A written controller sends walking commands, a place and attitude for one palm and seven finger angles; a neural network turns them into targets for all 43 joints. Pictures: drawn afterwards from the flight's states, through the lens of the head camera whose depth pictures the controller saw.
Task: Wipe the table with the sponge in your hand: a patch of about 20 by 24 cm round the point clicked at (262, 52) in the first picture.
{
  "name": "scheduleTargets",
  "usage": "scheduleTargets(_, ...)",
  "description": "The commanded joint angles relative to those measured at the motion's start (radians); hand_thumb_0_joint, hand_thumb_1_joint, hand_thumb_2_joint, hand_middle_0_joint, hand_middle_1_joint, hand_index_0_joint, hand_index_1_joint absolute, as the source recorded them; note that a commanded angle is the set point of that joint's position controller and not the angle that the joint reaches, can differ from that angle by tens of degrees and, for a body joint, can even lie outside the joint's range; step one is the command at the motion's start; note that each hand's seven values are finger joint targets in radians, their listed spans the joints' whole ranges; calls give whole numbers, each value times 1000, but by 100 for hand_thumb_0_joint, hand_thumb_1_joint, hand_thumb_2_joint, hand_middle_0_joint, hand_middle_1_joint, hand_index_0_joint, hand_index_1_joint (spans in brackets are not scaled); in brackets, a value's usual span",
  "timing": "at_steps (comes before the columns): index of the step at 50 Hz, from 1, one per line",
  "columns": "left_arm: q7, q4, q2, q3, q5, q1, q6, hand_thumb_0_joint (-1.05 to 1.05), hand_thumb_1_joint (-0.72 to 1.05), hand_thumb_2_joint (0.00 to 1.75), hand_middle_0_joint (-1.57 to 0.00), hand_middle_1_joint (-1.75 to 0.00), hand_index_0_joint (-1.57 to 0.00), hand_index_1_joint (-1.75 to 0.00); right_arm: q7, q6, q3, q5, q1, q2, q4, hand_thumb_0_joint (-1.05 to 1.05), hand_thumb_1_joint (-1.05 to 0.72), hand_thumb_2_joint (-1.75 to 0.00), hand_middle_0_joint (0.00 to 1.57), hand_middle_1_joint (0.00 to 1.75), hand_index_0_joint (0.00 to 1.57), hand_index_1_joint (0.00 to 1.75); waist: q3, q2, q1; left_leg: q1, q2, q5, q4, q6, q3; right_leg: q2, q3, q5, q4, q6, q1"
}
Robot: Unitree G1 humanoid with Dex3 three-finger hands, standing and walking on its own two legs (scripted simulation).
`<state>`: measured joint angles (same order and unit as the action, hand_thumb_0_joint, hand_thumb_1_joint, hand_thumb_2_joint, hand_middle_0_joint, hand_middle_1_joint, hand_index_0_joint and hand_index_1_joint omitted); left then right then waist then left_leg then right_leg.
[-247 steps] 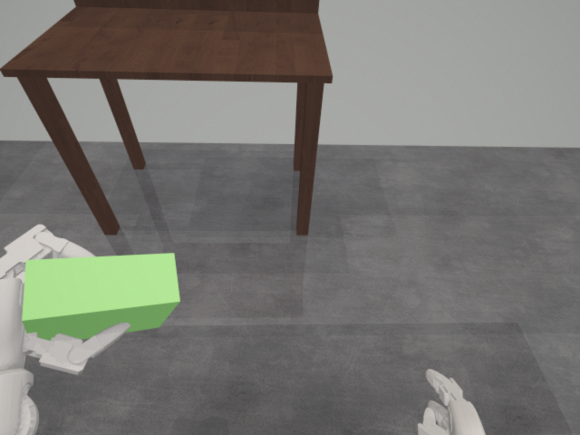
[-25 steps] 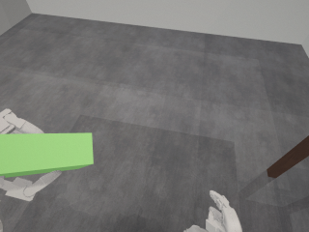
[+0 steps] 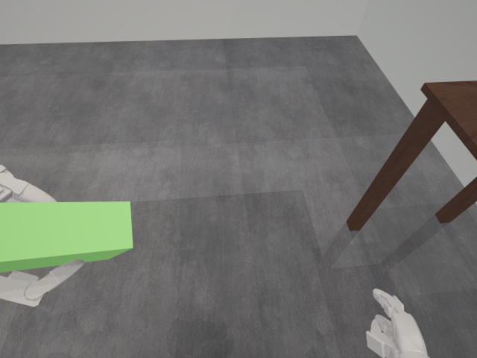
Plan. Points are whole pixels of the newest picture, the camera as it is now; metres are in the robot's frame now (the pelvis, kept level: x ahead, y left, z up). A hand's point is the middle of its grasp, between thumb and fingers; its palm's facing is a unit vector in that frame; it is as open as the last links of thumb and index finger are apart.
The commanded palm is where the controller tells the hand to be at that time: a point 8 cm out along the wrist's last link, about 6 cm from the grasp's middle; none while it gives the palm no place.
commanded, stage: turn to face it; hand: left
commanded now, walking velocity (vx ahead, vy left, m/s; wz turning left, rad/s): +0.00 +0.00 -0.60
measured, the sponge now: (81, 235) +0.23 +0.21 +0.16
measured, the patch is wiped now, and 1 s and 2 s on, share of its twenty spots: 0.00 0.00 0.00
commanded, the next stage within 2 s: none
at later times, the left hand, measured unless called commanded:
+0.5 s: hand (172, 227) +0.25 +0.10 +0.16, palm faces +0.01 -0.84 -0.54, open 9.8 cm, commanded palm +0.19 +0.18 +0.18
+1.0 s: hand (216, 249) +0.22 +0.04 +0.17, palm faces -0.15 -0.90 -0.42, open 9.8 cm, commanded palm +0.20 +0.10 +0.18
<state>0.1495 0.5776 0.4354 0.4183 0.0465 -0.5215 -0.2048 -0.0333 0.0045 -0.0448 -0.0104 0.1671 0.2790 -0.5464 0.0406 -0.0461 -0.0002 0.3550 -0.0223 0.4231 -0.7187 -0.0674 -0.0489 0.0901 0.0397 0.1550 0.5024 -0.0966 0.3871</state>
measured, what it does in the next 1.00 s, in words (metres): walks backwards, turning right: left foot, then right foot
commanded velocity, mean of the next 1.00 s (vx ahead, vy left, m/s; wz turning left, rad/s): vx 0.00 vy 0.00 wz -0.60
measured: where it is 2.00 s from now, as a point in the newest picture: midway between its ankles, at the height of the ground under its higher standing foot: outside the picture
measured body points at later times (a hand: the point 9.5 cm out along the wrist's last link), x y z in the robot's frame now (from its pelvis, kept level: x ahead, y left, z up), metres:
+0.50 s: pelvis -0.05 -0.03 -0.01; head +0.01 -0.08 +0.43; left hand +0.24 +0.15 +0.19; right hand +0.04 -0.28 -0.13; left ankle -0.04 +0.13 -0.68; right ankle -0.07 -0.13 -0.73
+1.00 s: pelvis -0.10 -0.02 +0.00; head -0.07 -0.04 +0.45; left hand +0.22 +0.09 +0.20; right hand -0.07 -0.29 -0.08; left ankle -0.01 +0.09 -0.73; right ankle -0.16 -0.13 -0.68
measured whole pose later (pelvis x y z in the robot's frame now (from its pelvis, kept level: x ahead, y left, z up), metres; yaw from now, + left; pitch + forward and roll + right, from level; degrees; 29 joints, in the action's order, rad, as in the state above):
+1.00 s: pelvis -0.10 -0.02 +0.00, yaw -38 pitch -1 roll -2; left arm 0.14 0.54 0.35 0.35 0.01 -0.43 -0.17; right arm 0.01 -0.02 0.03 -0.01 0.19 0.15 -0.51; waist 0.09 0.03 0.06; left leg 0.25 -0.18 0.28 -0.56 -0.04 -0.19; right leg -0.02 -0.08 0.44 0.94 0.06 0.45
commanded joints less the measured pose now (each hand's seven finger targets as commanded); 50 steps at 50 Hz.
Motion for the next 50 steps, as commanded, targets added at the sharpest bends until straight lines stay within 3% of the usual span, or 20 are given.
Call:
scheduleTargets(1,20,201,119,74,1,73,-37,0,10,130,-120,-160,-120,-160,7,-27,1,-7,-43,48,161,0,-90,-90,20,30,20,30,-223,-38,20,-144,-32,-76,209,20,10,-278,338,-113,-129,-16,-145)
scheduleTargets(3,17,263,138,71,-6,116,-43,0,10,130,-120,-160,-120,-160,1,-30,-8,-3,-43,69,169,0,-90,-90,20,30,20,30,-189,88,20,-275,-154,-141,359,69,89,-185,276,50,-23,39,11)
scheduleTargets(5,11,255,158,101,-23,114,-60,0,10,130,-120,-160,-120,-160,-5,-42,2,7,-65,53,178,0,-90,-90,20,30,20,30,-145,386,43,-242,-432,-346,447,202,270,-48,40,355,418,119,161)
scheduleTargets(6,10,241,139,78,-34,125,-55,0,10,130,-120,-160,-120,-160,-4,-49,4,15,-65,32,177,0,-90,-90,20,30,20,30,-100,354,35,-154,-464,-416,439,228,268,-79,5,346,596,132,151)
scheduleTargets(8,-1,285,122,47,-34,198,-56,0,10,130,-120,-160,-120,-160,10,-63,-4,6,-39,40,159,0,-90,-90,20,30,20,30,-80,260,31,-212,-412,-577,368,192,80,-120,-32,295,610,146,193)
scheduleTargets(10,-3,201,59,-1,-33,151,-40,0,10,130,-120,-160,-120,-160,24,-73,-8,2,-11,55,146,0,-90,-90,20,30,20,30,-55,282,17,-204,-362,-649,349,145,-19,-118,-101,268,504,157,142)
scheduleTargets(18,-8,156,100,42,-21,127,-27,0,10,130,-120,-160,-120,-160,36,-101,-9,0,16,61,150,0,-90,-90,20,30,20,30,-124,305,5,-236,-334,-694,148,64,-137,-62,-222,106,21,151,-152)
scheduleTargets(19,-7,183,108,51,-19,131,-31,0,10,130,-120,-160,-120,-160,44,-100,-5,-7,12,54,155,0,-90,-90,20,30,20,30,-153,250,8,-194,-315,-645,45,48,-143,-90,-195,-4,-61,136,-248)
scheduleTargets(20,-1,188,150,83,-25,119,-40,0,10,130,-120,-160,-120,-160,44,-97,-2,-15,7,34,161,0,-90,-90,20,30,20,30,-189,89,12,-74,-246,-433,-138,17,-176,-209,-65,-307,-76,81,-369)
scheduleTargets(21,12,172,213,150,-20,69,-50,0,10,130,-120,-160,-120,-160,35,-91,16,-10,-25,0,181,0,-90,-90,20,30,20,30,-202,-150,30,190,-118,127,-334,-20,-145,-382,212,-824,-33,-28,-495)
scheduleTargets(22,17,141,198,169,8,5,-36,0,10,130,-120,-160,-120,-160,29,-79,5,-17,-28,10,173,0,-90,-90,20,30,20,30,-252,-247,34,258,-93,227,-480,-32,-11,-442,316,-918,-23,-67,-473)
scheduleTargets(25,29,256,198,218,22,-61,-46,0,10,130,-120,-160,-120,-160,32,-25,30,-7,-87,-19,156,0,-90,-90,20,30,20,30,-282,-74,16,293,-97,106,-534,-39,57,-396,213,-702,-7,-79,-499)
scheduleTargets(28,30,257,172,209,25,-64,-47,0,10,130,-120,-160,-120,-160,18,0,18,0,-116,-13,144,0,-90,-90,20,30,20,30,-242,-48,3,162,-87,45,-335,-38,22,-352,163,-561,-50,-65,-343)
scheduleTargets(34,25,209,127,140,13,-35,-23,0,10,130,-120,-160,-120,-160,10,5,1,-4,-74,29,159,0,-90,-90,20,30,20,30,-205,-91,24,4,-41,-1,-38,-11,1,-318,264,-233,-108,-71,-188)
scheduleTargets(37,24,216,122,109,2,18,-21,0,10,130,-120,-160,-120,-160,5,1,-2,-5,-38,44,159,0,-90,-90,20,30,20,30,-199,-47,9,-178,-49,-100,216,12,-11,-276,274,-60,-85,-11,-75)
scheduleTargets(38,22,233,129,100,1,46,-23,0,10,130,-120,-160,-120,-160,-3,-3,-8,-6,-41,55,161,0,-90,-90,20,30,20,30,-185,26,7,-254,-99,-155,310,33,15,-232,246,-14,-14,24,-15)
scheduleTargets(40,11,245,138,104,-16,83,-45,0,10,130,-120,-160,-120,-160,-10,-15,-16,-2,-54,71,186,0,-90,-90,20,30,20,30,-142,340,32,-280,-405,-367,411,175,240,-65,59,376,348,118,178)
scheduleTargets(41,13,247,153,108,-28,120,-53,0,10,130,-120,-160,-120,-160,-11,-26,1,16,-70,45,185,0,-90,-90,20,30,20,30,-110,410,30,-158,-484,-370,451,229,304,-81,-9,393,609,137,164)
scheduleTargets(44,-2,265,84,10,-38,196,-55,0,10,130,-120,-160,-120,-160,13,-56,-13,1,-49,58,165,0,-90,-90,20,30,20,30,-53,304,22,-167,-404,-495,365,180,42,-135,-48,323,645,155,197)
scheduleTargets(50,-5,168,74,12,-16,183,-37,0,10,130,-120,-160,-120,-160,29,-89,-9,-2,1,70,162,0,-90,-90,20,30,20,30,-51,329,0,-147,-375,-487,338,116,-75,-99,-185,295,281,171,-3)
